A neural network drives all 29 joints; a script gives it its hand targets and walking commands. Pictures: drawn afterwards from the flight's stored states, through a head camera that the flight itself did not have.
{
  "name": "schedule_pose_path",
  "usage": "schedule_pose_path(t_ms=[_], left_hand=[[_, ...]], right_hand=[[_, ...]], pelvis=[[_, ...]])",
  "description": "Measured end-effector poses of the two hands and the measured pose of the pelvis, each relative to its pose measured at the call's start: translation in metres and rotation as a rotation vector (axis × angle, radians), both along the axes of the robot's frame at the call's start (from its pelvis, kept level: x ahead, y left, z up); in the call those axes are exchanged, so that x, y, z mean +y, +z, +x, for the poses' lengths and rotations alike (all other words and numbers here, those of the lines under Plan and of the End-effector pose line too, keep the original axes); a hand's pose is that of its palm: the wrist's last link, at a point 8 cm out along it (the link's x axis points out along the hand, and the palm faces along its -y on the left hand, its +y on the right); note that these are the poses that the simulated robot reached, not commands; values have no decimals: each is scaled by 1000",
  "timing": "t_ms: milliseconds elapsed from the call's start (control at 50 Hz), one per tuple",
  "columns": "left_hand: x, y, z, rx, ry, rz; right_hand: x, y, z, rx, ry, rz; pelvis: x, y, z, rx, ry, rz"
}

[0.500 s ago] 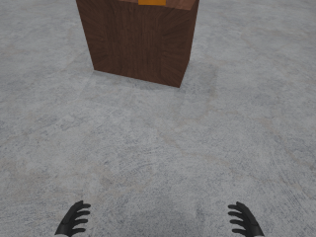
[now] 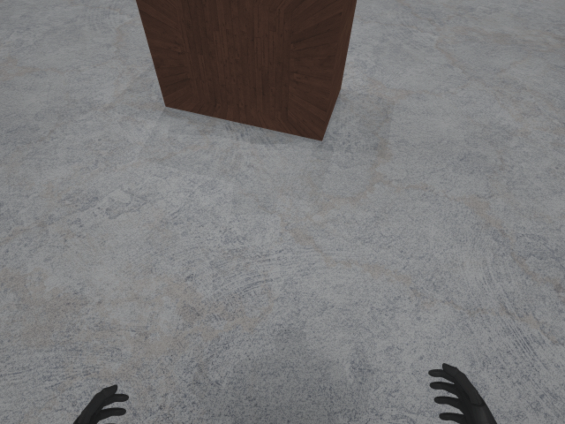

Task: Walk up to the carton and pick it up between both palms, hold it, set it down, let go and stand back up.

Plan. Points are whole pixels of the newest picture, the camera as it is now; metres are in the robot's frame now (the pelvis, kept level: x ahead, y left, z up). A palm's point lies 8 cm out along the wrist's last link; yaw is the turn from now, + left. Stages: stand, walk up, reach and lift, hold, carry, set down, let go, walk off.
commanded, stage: stand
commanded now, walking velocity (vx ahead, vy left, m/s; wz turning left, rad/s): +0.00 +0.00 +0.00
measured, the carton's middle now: out of the picture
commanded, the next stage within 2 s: walk up in 0.46 s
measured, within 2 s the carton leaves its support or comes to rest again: neither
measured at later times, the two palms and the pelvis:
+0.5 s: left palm out of the picture +0.10 +0.28 -0.11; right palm out of the picture +0.14 -0.28 -0.09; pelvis +0.00 +0.00 +0.00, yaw +0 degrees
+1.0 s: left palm out of the picture +0.14 +0.27 -0.07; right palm out of the picture +0.14 -0.37 -0.10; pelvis +0.08 -0.06 +0.00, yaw -2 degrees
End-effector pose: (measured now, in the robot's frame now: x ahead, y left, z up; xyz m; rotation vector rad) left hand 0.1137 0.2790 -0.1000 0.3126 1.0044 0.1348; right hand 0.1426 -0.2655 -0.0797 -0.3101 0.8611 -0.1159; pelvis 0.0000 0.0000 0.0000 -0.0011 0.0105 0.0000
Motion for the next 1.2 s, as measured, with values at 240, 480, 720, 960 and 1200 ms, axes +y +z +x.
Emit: schedule_pose_path(t_ms=[240,480,720,960,1200], left_hand=[[2,-4,-3,33,9,1],[3,-6,-8,45,14,3],[9,-4,-16,75,11,14],[-11,24,25,80,-44,109],[-8,27,32,239,29,141]], right_hand=[[-7,0,10,9,3,-19],[-10,-6,-1,49,-11,-22],[-17,-11,-15,70,-1,-4],[-95,-25,-26,229,-48,-9],[-94,-2,146,35,32,-12]], pelvis=[[0,0,5,7,0,0],[0,0,3,5,0,0],[-3,-1,5,4,0,2],[-55,0,63,31,-41,11],[-55,5,143,10,-37,4]])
